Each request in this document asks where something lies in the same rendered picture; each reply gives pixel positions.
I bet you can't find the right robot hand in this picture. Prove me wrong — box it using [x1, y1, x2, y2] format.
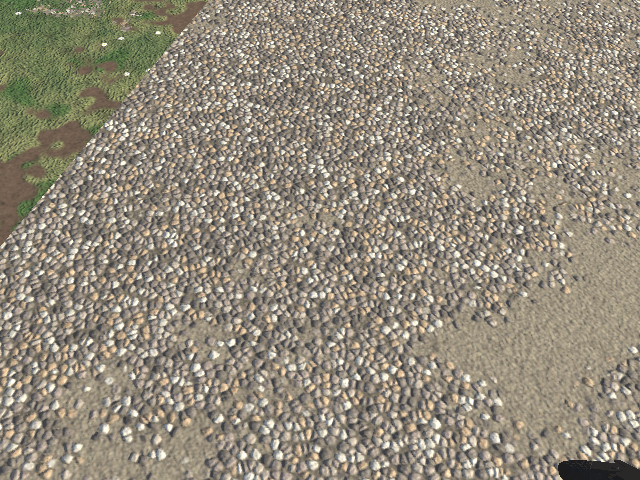
[558, 460, 640, 480]

